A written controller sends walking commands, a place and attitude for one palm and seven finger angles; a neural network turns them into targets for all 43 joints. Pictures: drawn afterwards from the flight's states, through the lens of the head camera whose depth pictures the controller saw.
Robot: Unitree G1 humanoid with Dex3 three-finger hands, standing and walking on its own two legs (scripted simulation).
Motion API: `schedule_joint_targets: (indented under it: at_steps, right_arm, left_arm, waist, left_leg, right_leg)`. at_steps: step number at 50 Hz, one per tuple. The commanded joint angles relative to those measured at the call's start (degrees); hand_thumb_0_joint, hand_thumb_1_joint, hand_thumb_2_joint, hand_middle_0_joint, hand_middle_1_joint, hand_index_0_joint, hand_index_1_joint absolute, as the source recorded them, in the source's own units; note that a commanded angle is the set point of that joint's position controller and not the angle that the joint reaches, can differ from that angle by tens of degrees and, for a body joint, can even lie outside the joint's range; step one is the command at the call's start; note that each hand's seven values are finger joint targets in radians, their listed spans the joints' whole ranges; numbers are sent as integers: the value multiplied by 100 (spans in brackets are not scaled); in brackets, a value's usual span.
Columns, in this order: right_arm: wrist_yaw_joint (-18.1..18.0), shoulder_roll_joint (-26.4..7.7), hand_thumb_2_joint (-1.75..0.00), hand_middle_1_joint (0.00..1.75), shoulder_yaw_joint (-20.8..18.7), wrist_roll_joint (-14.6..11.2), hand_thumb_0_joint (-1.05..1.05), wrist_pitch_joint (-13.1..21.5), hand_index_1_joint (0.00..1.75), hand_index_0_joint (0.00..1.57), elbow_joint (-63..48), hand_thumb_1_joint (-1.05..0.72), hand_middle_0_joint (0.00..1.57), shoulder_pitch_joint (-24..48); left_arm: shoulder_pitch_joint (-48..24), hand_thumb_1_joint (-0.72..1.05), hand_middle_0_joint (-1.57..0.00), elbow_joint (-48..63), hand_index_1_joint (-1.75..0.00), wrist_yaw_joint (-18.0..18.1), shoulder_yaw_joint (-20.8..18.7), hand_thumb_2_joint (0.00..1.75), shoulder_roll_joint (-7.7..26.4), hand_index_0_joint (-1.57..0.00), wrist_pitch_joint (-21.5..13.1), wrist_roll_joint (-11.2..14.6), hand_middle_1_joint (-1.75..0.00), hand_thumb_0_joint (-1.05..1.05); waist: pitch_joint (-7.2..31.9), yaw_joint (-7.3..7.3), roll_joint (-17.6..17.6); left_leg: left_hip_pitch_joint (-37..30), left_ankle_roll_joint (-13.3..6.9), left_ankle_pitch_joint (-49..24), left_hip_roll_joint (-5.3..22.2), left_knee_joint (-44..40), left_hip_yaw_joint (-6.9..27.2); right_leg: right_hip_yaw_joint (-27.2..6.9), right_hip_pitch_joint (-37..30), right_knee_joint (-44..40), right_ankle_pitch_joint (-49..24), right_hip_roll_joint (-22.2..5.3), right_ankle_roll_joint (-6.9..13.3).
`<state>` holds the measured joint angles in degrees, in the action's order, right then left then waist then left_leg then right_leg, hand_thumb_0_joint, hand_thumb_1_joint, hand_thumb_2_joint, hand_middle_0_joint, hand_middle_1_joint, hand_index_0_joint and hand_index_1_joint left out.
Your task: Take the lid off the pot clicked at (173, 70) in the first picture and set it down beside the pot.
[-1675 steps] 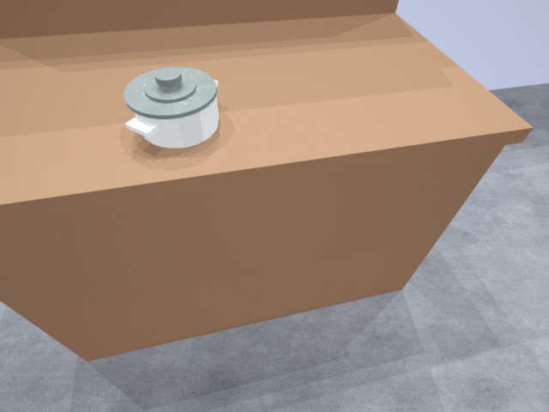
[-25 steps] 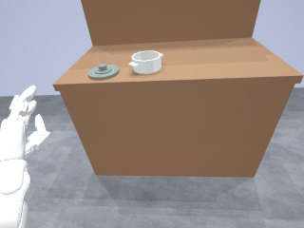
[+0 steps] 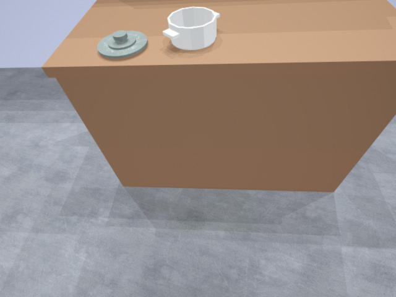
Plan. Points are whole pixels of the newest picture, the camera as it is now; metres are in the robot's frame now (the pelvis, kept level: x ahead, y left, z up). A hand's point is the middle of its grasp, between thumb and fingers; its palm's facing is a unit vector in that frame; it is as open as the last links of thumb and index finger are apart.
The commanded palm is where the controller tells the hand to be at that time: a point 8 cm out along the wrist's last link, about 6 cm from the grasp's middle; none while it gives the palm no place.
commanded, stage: stop stepping back and stand still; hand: left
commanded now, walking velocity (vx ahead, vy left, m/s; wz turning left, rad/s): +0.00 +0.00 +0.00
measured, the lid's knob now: (120, 35) +0.85 +0.28 +0.10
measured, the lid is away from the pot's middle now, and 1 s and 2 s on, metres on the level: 0.24 0.24 0.24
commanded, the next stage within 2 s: let the arm hang, fingers relaxed in 0.30 s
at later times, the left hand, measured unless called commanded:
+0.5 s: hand out of the picture +0.06 +0.19 -0.16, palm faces -0.03 -0.97 -0.26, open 7.3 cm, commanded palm none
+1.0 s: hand out of the picture -0.05 +0.14 -0.16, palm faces +0.01 -0.98 -0.18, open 7.4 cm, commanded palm none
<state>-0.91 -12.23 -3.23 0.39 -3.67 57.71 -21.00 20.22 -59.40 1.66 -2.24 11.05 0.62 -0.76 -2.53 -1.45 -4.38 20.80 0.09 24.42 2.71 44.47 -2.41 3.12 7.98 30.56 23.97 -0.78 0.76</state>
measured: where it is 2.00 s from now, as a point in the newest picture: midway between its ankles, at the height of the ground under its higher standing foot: outside the picture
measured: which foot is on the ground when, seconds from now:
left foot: down 0.00-1.00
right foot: down 0.00-1.00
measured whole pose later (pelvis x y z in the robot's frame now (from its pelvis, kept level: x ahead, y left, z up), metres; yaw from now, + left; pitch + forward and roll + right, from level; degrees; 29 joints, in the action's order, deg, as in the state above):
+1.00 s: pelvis -0.04 -0.01 +0.01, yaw -2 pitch -2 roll +0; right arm -2.2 -7.3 -2.2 0.6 -2.1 66.0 -19.7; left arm 17.7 -68.1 2.2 -0.8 5.8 0.3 0.0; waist -1.3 -2.0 -2.1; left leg 12.2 2.1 11.3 4.6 25.4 -3.9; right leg 3.5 4.5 22.8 16.8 1.5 1.9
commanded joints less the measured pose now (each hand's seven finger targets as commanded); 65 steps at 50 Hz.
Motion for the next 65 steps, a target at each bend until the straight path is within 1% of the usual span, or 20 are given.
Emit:
schedule_joint_targets:
  at_steps: [1, 2, 3, 4, 5, 7, 9, 11, 14, 16, 20, 21, 23, 25, 28, 36, 42, 53, 63, 65]
  right_arm:
    - [4, -60, -90, 30, 10, -21, 0, 334, 30, 20, -253, -90, 20, -34]
    - [-20, -142, -90, 30, 19, -16, 0, 376, 30, 20, -146, -90, 20, -201]
    - [-86, -324, -90, 30, -3, 11, 0, 406, 30, 20, -54, -90, 20, -276]
    - [-134, -417, -90, 30, -17, 27, 0, 393, 30, 20, 0, -90, 20, -355]
    - [-161, -404, -90, 30, -34, 10, 0, 352, 30, 20, 5, -90, 20, -286]
    - [-228, -320, -90, 30, -5, -15, 0, 314, 30, 20, 76, -90, 20, -112]
    - [-264, -342, -90, 30, -62, -15, 0, 285, 30, 20, 50, -90, 20, -54]
    - [-273, -378, -90, 30, -95, -12, 0, 265, 30, 20, 31, -90, 20, 44]
    - [-258, -360, -90, 30, -112, 24, 0, 256, 30, 20, -13, -90, 20, 296]
    - [-238, -314, -90, 30, -112, 37, 0, 239, 30, 20, -40, -90, 20, 414]
    - [-198, -191, -90, 30, -91, 30, 0, 278, 30, 20, 14, -90, 20, 380]
    - [-197, -187, -90, 30, -88, 37, 0, 288, 30, 20, 17, -90, 20, 383]
    - [-200, -223, -90, 30, -80, 26, 0, 274, 30, 20, 57, -90, 20, 429]
    - [-181, -164, -90, 30, -67, 17, 0, 264, 30, 20, 99, -90, 20, 428]
    - [-162, -152, -90, 30, -27, 30, 0, 261, 30, 20, 223, -90, 20, 432]
    - [-126, -47, -90, 30, 31, 45, 0, 224, 30, 20, 484, -90, 20, 218]
    - [-123, 12, -90, 30, 50, 45, 0, 213, 30, 20, 611, -90, 20, -17]
    - [-175, 163, -90, 30, 72, 27, 0, 278, 30, 20, 716, -90, 20, -241]
    - [-189, 226, -90, 30, 55, 24, 0, 313, 30, 20, 702, -90, 20, -235]
    - [-183, 221, -90, 30, 44, 16, 0, 300, 30, 20, 676, -90, 20, -172]
  left_arm:
    - [-105, 90, -20, 64, -30, 100, -102, 90, 610, -20, -176, 27, -30, 0]
    - [-40, 90, -20, 34, -30, 99, -73, 90, 540, -20, -177, 78, -30, 0]
    - [89, 90, -20, 46, -30, 117, -49, 90, 402, -20, -165, 104, -30, 0]
    - [145, 90, -20, 33, -30, 148, -14, 90, 264, -20, -146, 96, -30, 0]
    - [95, 90, -20, -17, -30, 174, 3, 90, 224, -20, -111, 54, -30, 0]
    - [-59, 90, -20, -106, -30, 156, -33, 90, 343, -20, -51, 84, -30, 0]
    - [-161, 90, -20, -84, -30, 155, -79, 90, 399, -20, -26, 78, -30, 0]
    - [-241, 90, -20, -93, -30, 155, -93, 90, 387, -20, -9, 69, -30, 0]
    - [-340, 90, -20, -109, -30, 111, -100, 90, 358, -20, 16, 46, -30, 0]
    - [-404, 90, -20, -97, -30, 92, -94, 90, 392, -20, 16, 27, -30, 0]
    - [-448, 90, -20, -80, -30, 99, -97, 90, 477, -20, -44, 25, -30, 0]
    - [-442, 90, -20, -93, -30, 104, -92, 90, 495, -20, -57, 24, -30, 0]
    - [-489, 90, -20, -119, -30, 119, -74, 90, 459, -20, -80, 37, -30, 0]
    - [-569, 90, -20, -123, -30, 126, -53, 90, 432, -20, -83, 37, -30, 0]
    - [-607, 90, -20, -206, -30, 113, -25, 90, 407, -20, -84, 55, -30, 0]
    - [-470, 90, -20, -433, -30, 97, 15, 90, 361, -20, -106, 75, -30, 0]
    - [-340, 90, -20, -562, -30, 101, 34, 90, 267, -20, -126, 82, -30, 0]
    - [54, 90, -20, -765, -30, 125, 54, 90, -5, -20, -168, 84, -30, 0]
    - [187, 90, -20, -772, -30, 133, 26, 90, -97, -20, -187, 65, -30, 0]
    - [195, 90, -20, -756, -30, 141, 30, 90, -104, -20, -180, 58, -30, 0]
  waist:
    - [109, -45, 1392]
    - [384, -83, 972]
    - [594, -41, 542]
    - [715, -32, 327]
    - [535, -43, 118]
    - [405, -47, -267]
    - [512, -70, -175]
    - [532, -62, -32]
    - [482, -16, -94]
    - [307, -4, 83]
    - [682, -24, 110]
    - [784, -25, 188]
    - [802, -23, 536]
    - [562, -32, 635]
    - [95, -10, 516]
    - [-337, -10, 418]
    - [-405, -37, 526]
    - [-272, -28, 274]
    - [-194, -17, 382]
    - [-292, -3, 375]
  left_leg:
    - [-77, -102, -1163, -3, -1413, -77]
    - [-831, -205, -3110, 141, -1775, 99]
    - [-1626, -365, -4557, 465, -1499, 299]
    - [-2058, -492, -5197, 728, -1284, 420]
    - [-2110, -506, -5445, 802, -1276, 386]
    - [-1916, -395, -6041, 725, -1331, 333]
    - [-1944, -365, -6371, 723, -1361, 321]
    - [-1891, -378, -5946, 764, -1459, 386]
    - [-1602, -384, -4415, 784, -1794, 455]
    - [-1371, -328, -3664, 706, -1842, 403]
    - [-1444, -242, -3852, 551, -1705, 225]
    - [-1516, -232, -4060, 534, -1636, 180]
    - [-1516, -187, -3724, 512, -1657, 146]
    - [-1393, -167, -3277, 487, -1814, 161]
    - [-1243, -142, -2737, 459, -2014, 176]
    - [-1111, -90, -1663, 406, -2224, 202]
    - [-1070, -75, -1432, 400, -2220, 190]
    - [-1102, -102, -1778, 465, -2224, 229]
    - [-1068, -128, -1946, 468, -2192, 267]
    - [-1049, -119, -1887, 461, -2184, 266]
  right_leg:
    - [-613, -705, -268, -5214, -897, 446]
    - [-414, -388, 49, -4839, -657, 164]
    - [-277, 145, 195, -3993, -459, -19]
    - [-209, 485, 47, -2978, -341, -70]
    - [-246, 639, -122, -2504, -289, -58]
    - [-122, 467, -161, -2803, -361, -70]
    - [-38, 389, -24, -3114, -363, -84]
    - [-48, 372, -83, -3027, -363, -82]
    - [-130, 319, -315, -2458, -348, -67]
    - [-208, 310, -510, -2514, -403, -21]
    - [-299, -39, -542, -3252, -550, 33]
    - [-277, -110, -506, -3487, -563, 33]
    - [-290, -185, -605, -3599, -562, 24]
    - [-323, -120, -763, -3312, -554, 15]
    - [-386, 65, -983, -2761, -550, 24]
    - [-576, 394, -1478, -1320, -514, 88]
    - [-649, 581, -1633, -733, -492, 136]
    - [-555, 516, -1412, -1287, -431, 149]
    - [-489, 484, -1293, -1519, -439, 114]
    - [-483, 588, -1304, -1454, -436, 108]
